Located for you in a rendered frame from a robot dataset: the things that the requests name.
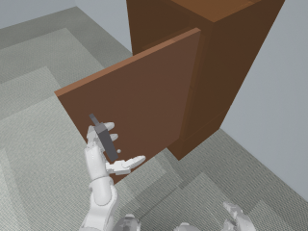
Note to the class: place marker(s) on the left robot shin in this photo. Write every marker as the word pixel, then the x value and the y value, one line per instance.
pixel 130 215

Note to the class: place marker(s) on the robot left hand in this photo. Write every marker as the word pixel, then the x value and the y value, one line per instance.
pixel 95 158

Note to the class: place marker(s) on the robot left thigh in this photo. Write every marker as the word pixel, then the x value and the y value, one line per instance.
pixel 127 224

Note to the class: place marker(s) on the left robot forearm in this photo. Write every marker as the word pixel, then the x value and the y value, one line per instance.
pixel 104 199

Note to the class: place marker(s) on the cupboard door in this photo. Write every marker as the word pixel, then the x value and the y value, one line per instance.
pixel 145 96

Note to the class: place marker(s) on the handle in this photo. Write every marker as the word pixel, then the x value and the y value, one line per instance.
pixel 105 138

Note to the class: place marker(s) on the robot right hand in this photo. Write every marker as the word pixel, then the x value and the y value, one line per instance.
pixel 243 222

